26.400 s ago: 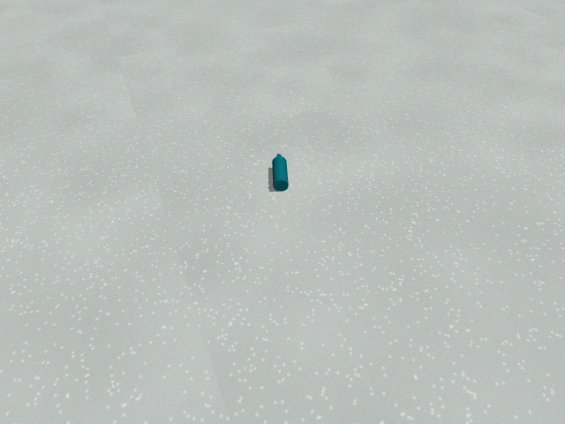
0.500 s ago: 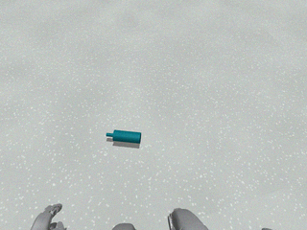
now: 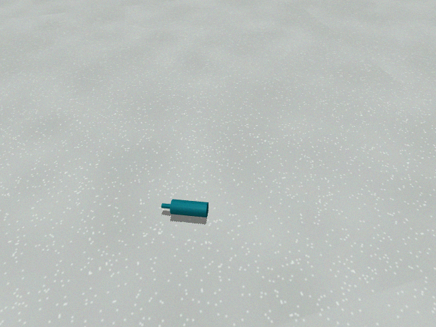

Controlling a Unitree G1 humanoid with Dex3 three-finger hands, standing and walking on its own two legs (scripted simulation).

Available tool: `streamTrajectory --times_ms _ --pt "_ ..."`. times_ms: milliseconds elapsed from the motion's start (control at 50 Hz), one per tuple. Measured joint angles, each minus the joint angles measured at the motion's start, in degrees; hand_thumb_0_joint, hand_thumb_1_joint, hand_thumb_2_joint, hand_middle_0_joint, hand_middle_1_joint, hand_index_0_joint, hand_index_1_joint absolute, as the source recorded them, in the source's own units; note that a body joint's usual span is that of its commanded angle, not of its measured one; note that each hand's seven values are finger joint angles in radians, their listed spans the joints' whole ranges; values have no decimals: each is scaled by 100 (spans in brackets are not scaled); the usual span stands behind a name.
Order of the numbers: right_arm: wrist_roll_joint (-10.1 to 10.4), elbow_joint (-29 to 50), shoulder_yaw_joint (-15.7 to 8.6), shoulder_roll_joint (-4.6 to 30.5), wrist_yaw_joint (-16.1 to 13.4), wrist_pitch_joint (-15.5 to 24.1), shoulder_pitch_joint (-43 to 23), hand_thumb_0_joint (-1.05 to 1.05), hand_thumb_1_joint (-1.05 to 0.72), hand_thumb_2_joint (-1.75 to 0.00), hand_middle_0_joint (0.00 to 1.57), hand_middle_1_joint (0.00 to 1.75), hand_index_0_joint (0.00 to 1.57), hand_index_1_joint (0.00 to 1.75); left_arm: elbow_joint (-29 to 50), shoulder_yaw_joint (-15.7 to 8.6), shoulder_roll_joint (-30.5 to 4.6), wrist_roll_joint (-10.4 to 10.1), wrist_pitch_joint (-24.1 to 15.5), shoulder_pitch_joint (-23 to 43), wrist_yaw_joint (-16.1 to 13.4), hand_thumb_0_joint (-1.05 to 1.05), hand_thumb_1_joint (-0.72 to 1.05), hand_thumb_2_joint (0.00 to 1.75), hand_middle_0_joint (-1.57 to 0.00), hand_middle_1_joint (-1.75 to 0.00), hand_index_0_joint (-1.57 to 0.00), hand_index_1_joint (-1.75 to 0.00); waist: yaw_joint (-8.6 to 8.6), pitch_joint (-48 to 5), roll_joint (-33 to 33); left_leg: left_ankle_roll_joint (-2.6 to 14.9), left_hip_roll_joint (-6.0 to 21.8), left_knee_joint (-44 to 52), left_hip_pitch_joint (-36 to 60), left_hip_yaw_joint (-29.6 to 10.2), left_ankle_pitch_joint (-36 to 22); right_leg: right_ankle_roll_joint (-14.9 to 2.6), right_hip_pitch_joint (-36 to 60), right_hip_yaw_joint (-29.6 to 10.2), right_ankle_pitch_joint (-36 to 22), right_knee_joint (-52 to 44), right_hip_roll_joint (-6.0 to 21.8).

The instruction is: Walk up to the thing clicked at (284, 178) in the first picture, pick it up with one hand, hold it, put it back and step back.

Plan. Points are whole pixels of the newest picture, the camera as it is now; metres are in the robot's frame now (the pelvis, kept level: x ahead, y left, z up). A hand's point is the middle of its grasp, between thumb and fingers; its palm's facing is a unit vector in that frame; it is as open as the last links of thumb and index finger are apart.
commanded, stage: walk up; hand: left
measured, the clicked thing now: (184, 207) +0.79 +0.24 -0.72
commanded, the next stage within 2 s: stand in 0.60 s
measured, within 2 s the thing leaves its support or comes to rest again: neither
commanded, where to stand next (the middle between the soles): +0.37 +0.02 m, yaw -5 degrees
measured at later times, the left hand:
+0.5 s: hand out of the picture +0.12 +0.27 -0.14, palm faces +0.02 -0.92 -0.38, open 7.4 cm
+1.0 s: hand out of the picture +0.09 +0.24 -0.13, palm faces -0.01 -0.94 -0.35, open 7.4 cm
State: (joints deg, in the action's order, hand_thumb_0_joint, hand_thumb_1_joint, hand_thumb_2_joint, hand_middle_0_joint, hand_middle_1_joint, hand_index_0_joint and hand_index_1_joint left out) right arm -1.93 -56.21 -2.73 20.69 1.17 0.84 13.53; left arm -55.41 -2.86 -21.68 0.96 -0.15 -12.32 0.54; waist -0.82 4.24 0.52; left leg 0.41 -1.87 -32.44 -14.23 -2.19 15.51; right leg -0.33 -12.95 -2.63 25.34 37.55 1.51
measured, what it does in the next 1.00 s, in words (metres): stands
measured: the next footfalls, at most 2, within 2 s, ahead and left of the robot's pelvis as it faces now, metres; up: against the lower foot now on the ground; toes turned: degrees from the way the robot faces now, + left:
none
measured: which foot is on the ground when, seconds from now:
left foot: down 0.00-1.00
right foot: down 0.00-1.00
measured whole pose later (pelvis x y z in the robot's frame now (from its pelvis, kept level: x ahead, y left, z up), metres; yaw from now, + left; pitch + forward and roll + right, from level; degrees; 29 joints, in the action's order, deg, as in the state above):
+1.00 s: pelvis +0.01 -0.01 +0.02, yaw +1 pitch -4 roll +0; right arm -0.2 -63.7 -0.4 20.2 0.2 0.5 3.0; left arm -64.6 -0.1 -19.2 0.6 -0.6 -4.1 0.3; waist 0.0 5.5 -1.2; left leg -1.5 0.4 -20.1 -6.9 -3.7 9.6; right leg -0.1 -4.1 -0.9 12.5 20.2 -0.5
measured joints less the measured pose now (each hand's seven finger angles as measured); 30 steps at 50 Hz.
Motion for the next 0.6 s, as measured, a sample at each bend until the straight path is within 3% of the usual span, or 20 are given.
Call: streamTrajectory --times_ms 80,140,240,300,460,600 --pt "45 -28 93 -123 19 -22 -91 1 -91 -90 21 30 21 30 -117 2 -54 3 -120 96 -27 0 91 89 -21 -30 -20 -30 52 -37 -67 -92 164 -55 13 -99 71 31 258 158 -719 -574 -159" --pt "75 -63 111 -86 8 -40 -165 1 -91 -90 21 30 21 30 -128 46 -14 38 -208 113 -18 0 91 89 -21 -30 -20 -30 56 -108 -161 -35 178 -221 -45 -181 210 53 312 223 -620 -605 -194" --pt "68 -142 63 -8 -15 57 -323 1 -91 -90 20 30 20 30 -210 98 38 5 -159 235 -28 0 91 89 -21 -30 -20 -30 35 -106 -79 7 -15 -97 86 -104 202 157 341 161 -458 -484 13" --pt "90 -148 75 -35 -18 108 -432 1 -91 -90 20 30 20 30 -242 103 1 -37 -135 395 -56 0 91 89 -21 -30 -20 -30 -10 -42 -6 59 -39 -18 130 -61 189 114 306 126 -465 -429 38" --pt "149 -151 78 -30 -84 22 -736 1 -91 -90 20 30 21 30 -282 139 3 -46 -229 616 -88 0 91 89 -21 -30 -20 -30 13 71 -104 -10 86 -120 92 -147 242 131 455 235 -525 -693 -80" --pt "97 -249 22 9 -65 15 -825 1 -91 -90 20 30 20 30 -338 136 5 -14 -140 552 -107 0 91 89 -21 -30 -20 -30 -18 69 -19 67 -85 -165 160 -70 308 186 423 220 -323 -388 107"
